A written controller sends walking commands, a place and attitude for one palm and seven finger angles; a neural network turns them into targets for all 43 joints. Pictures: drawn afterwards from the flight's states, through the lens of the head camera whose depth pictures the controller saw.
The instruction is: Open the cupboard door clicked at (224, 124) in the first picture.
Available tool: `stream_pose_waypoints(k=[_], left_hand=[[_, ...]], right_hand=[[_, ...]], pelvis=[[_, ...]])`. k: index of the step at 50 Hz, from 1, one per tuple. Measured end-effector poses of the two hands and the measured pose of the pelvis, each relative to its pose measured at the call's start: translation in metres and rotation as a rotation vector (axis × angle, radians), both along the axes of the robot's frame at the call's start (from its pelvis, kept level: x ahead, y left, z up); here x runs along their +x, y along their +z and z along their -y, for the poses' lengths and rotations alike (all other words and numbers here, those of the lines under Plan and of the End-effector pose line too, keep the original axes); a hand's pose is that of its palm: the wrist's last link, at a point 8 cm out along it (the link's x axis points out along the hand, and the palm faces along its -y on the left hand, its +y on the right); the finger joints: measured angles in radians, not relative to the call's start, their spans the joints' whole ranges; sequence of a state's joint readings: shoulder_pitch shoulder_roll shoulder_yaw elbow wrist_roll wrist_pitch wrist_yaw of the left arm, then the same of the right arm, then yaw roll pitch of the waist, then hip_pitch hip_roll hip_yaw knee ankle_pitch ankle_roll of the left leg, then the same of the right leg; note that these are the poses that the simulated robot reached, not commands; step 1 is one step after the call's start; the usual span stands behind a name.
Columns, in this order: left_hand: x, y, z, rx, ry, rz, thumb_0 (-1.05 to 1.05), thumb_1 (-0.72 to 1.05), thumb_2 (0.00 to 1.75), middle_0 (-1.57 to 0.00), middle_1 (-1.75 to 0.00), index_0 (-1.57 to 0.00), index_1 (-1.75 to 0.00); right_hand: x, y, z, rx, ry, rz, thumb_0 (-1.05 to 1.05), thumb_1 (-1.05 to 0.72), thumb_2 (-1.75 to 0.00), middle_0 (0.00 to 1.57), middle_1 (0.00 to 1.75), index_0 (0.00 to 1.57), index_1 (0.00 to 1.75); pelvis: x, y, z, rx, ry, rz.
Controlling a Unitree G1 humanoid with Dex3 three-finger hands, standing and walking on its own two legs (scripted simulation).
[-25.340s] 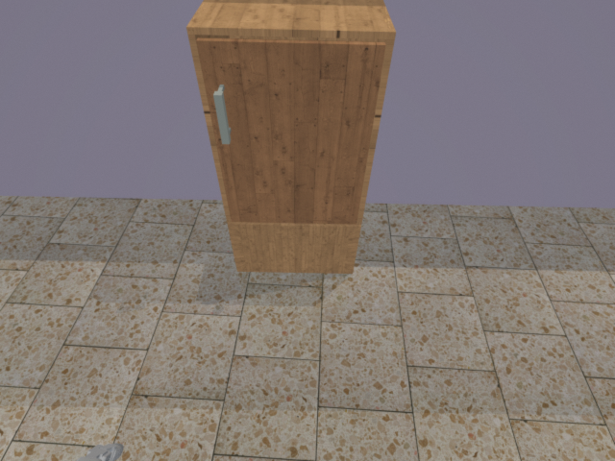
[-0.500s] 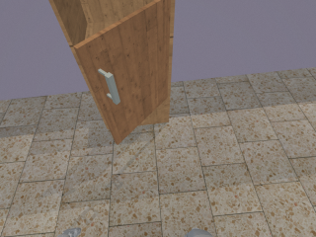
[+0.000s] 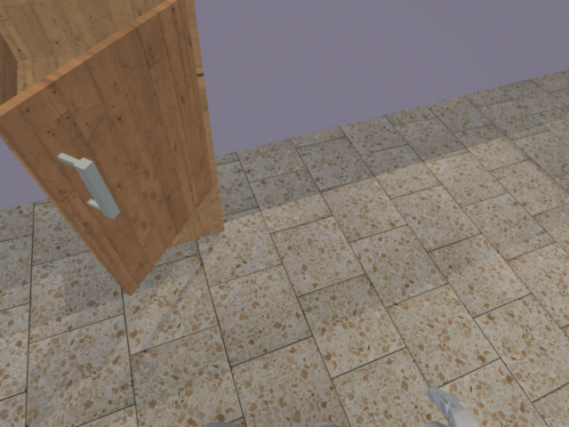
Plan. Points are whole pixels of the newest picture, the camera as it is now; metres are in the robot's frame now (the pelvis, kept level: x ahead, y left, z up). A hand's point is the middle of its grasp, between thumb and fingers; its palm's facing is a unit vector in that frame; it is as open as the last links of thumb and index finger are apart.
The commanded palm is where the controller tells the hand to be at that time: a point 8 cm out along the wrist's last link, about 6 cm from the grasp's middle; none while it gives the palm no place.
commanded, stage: walk to a spot facing it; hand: left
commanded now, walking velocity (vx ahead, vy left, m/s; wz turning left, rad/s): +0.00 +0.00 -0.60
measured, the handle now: (89, 187) +0.46 +0.39 -0.02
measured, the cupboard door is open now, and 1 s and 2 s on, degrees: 43 43 43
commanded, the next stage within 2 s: turn to face it in 2.00 s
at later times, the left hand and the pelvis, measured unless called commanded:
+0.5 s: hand (219, 390) +0.18 +0.11 -0.14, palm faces -0.32 -0.90 -0.29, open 7.3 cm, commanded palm none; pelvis +0.02 -0.05 +0.01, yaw -19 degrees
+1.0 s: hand (257, 324) +0.30 +0.07 -0.16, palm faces -0.55 -0.82 -0.17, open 7.3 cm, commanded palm none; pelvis +0.13 -0.07 +0.02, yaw -36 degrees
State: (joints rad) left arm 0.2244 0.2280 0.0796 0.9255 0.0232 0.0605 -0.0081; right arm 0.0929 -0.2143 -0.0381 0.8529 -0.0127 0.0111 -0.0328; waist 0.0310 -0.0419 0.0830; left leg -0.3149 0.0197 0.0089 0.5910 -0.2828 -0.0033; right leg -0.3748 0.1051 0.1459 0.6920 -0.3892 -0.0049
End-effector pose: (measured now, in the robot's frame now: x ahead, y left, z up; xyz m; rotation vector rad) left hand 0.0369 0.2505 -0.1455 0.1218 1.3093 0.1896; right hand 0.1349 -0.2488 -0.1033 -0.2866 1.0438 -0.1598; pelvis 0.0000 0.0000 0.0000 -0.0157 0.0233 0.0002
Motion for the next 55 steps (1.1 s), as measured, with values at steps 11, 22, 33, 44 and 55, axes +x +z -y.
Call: stream_pose_waypoints(k=[11, 22, 33, 44, 55], left_hand=[[0.075, 0.022, -0.003, 0.027, -0.193, 0.037, 0.0, 0.91, 0.9, -0.2, -0.3, -0.2, -0.3], [0.15, 0.034, 0.076, 0.091, -0.416, 0.136, 0.0, 0.91, 0.9, -0.2, -0.3, -0.2, -0.3], [0.161, 0.03, 0.111, 0.033, -0.499, 0.079, 0.0, 0.91, 0.9, -0.2, -0.3, -0.21, -0.3], [0.212, 0.002, 0.096, -0.012, -0.561, -0.016, 0.0, 0.91, 0.9, -0.2, -0.3, -0.2, -0.3], [0.34, 0.017, 0.202, -0.057, -0.793, 0.06, 0.01, 0.92, 0.9, -0.19, -0.3, -0.2, -0.3]], right_hand=[[-0.104, -0.002, 0.009, 0.021, -0.181, -0.195, 0.01, -0.9, -0.9, 0.2, 0.3, 0.21, 0.3], [-0.185, -0.041, 0.055, 0.103, -0.426, -0.329, 0.01, -0.91, -0.9, 0.2, 0.3, 0.21, 0.3], [-0.133, -0.017, 0.074, 0.095, -0.506, -0.148, 0.01, -0.91, -0.9, 0.2, 0.3, 0.2, 0.29], [-0.079, 0.002, 0.061, 0.022, -0.547, -0.013, 0.0, -0.91, -0.9, 0.2, 0.3, 0.21, 0.3], [-0.156, 0.0, 0.008, 0.15, -0.814, -0.317, 0.0, -0.9, -0.9, 0.2, 0.3, 0.21, 0.3]], pelvis=[[0.007, 0.015, 0.005, -0.014, -0.153, -0.008], [0.013, 0.0, 0.046, 0.028, -0.296, 0.003], [0.035, 0.012, 0.057, 0.035, -0.428, -0.002], [0.099, 0.004, 0.051, 0.0, -0.561, -0.01], [0.156, 0.015, 0.094, -0.013, -0.712, -0.018]])
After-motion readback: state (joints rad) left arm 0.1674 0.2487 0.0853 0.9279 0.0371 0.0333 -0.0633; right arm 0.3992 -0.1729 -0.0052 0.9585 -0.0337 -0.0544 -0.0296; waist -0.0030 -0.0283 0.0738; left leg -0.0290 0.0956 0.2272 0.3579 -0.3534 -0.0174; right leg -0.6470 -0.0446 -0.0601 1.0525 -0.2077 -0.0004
